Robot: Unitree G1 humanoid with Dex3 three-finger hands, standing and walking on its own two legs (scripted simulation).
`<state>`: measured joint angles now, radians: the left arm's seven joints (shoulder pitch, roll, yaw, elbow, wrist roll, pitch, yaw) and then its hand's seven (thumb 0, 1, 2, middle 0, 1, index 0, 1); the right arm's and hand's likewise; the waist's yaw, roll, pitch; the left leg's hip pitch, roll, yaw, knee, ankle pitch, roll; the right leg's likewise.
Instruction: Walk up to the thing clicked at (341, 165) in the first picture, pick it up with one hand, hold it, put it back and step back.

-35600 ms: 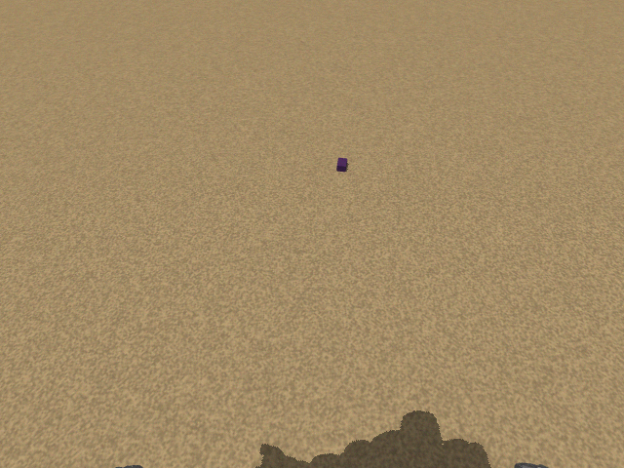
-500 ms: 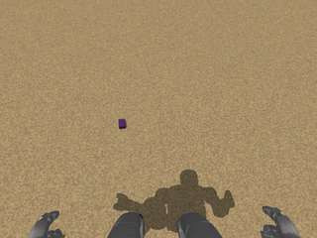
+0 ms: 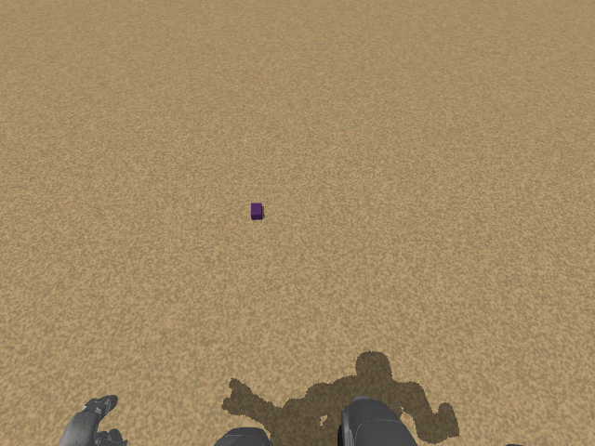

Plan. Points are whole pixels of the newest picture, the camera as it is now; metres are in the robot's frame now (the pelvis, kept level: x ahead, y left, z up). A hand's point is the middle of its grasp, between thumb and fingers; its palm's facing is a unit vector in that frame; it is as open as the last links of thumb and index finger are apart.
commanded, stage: step back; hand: left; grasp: from above
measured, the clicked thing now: (256, 211) +0.99 +0.19 -0.74
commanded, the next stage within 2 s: stand in 1.02 s
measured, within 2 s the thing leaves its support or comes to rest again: neither
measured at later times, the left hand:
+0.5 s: hand out of the picture +0.03 +0.28 -0.15, palm faces -0.03 -0.94 -0.35, open 7.4 cm
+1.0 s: hand (146, 416) +0.16 +0.24 -0.13, palm faces -0.03 -0.94 -0.34, open 7.4 cm
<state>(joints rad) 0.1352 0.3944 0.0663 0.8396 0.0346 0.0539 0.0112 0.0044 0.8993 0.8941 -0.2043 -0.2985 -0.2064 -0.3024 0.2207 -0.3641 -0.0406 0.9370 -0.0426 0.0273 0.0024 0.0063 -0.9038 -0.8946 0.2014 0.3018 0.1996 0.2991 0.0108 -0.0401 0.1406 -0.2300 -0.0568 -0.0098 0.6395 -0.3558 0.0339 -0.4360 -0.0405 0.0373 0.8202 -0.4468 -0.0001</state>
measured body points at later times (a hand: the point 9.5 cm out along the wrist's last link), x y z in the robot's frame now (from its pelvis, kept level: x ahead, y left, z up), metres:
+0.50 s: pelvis -0.03 +0.01 +0.01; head -0.02 +0.02 +0.46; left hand +0.03 +0.33 -0.12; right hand +0.05 -0.30 -0.10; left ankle +0.00 +0.12 -0.72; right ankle -0.04 -0.13 -0.71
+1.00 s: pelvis +0.02 +0.00 +0.02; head +0.04 +0.00 +0.47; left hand +0.16 +0.29 -0.10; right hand +0.09 -0.31 -0.11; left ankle +0.00 +0.12 -0.72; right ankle +0.01 -0.14 -0.72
